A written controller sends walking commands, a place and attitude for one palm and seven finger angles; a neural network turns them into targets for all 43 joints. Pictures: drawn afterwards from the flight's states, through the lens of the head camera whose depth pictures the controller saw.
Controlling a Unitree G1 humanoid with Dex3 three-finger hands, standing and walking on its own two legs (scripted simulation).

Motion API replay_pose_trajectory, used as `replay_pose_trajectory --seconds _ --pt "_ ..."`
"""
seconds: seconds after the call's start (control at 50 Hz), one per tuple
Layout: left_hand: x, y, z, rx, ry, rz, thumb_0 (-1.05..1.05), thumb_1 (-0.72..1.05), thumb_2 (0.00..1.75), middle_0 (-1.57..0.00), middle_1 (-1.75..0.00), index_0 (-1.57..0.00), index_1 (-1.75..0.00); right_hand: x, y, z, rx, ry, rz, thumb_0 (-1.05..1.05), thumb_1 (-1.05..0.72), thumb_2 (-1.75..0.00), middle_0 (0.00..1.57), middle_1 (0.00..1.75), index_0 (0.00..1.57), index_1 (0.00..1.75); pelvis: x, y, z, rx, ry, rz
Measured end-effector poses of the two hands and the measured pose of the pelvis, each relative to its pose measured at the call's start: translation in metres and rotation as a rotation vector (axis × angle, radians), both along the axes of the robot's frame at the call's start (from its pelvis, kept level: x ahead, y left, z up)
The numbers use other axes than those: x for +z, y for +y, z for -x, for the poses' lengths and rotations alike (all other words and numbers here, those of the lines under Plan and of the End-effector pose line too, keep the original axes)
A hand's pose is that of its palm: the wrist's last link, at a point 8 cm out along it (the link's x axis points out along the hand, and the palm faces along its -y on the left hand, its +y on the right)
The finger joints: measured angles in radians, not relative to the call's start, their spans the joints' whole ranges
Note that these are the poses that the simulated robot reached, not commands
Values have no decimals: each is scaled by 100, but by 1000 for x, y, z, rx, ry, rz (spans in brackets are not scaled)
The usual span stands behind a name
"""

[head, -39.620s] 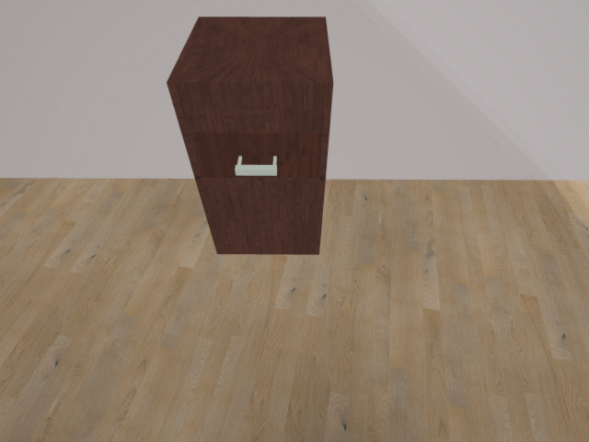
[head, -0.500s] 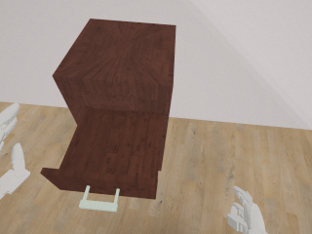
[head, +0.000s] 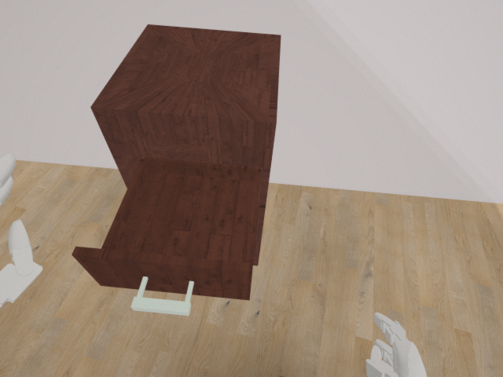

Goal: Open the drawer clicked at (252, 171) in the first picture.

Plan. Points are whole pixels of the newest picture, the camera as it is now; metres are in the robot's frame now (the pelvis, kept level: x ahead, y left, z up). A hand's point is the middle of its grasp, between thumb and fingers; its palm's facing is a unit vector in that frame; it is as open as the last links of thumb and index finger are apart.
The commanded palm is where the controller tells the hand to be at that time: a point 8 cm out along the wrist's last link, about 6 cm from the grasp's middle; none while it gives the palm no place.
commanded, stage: step back with the hand held close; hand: left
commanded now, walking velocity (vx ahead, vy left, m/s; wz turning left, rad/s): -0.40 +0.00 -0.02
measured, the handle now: (164, 295) +0.32 +0.21 -0.23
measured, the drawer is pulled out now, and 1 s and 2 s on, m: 0.30 0.30 0.30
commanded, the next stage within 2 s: stop stepping back and stand still in 0.94 s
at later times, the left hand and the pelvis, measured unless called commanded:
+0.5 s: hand (36, 288) +0.18 +0.23 +0.17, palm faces +0.37 -0.81 -0.46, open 7.4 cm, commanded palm +0.11 +0.27 +0.19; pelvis -0.02 -0.01 -0.01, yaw +1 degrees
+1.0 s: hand (68, 372) +0.11 +0.17 +0.18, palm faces +0.17 -0.87 -0.46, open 7.4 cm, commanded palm +0.03 +0.23 +0.19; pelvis -0.12 -0.03 +0.00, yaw -5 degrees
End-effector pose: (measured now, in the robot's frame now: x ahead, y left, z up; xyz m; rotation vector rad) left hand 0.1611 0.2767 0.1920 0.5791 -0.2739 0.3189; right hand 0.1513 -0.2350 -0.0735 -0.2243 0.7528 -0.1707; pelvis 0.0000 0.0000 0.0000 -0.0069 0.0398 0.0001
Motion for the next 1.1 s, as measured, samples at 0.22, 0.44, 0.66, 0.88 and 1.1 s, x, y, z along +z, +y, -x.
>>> replay_pose_trajectory --seconds 0.22,0.44,0.66,0.88,1.1 --pt "-6 -14 5 -10 -13 46 1 89 89 -21 -30 -22 -30 -6 -13 8 -13 15 12 1 -91 -89 20 30 20 30 -3 -6 7 0 25 1" --pt "-5 -2 14 -2 -28 -22 1 89 89 -21 -30 -22 -30 2 -6 -1 -12 -48 17 1 -91 -89 20 30 20 30 -7 -9 11 11 42 18" --pt "-7 7 39 -45 -14 51 1 88 89 -21 -30 -22 -30 15 10 1 37 -14 50 1 -91 -89 20 30 20 30 1 5 29 31 40 12" --pt "-4 -18 56 -121 -10 137 1 89 89 -20 -30 -21 -30 24 25 42 76 -84 -15 1 -90 -89 20 30 20 30 10 -6 74 -70 68 44" --pt "14 -97 125 -292 64 -103 1 89 89 -21 -30 -22 -30 -21 -50 157 -4 20 -74 1 -90 -89 20 30 20 30 -7 -59 162 -54 37 41"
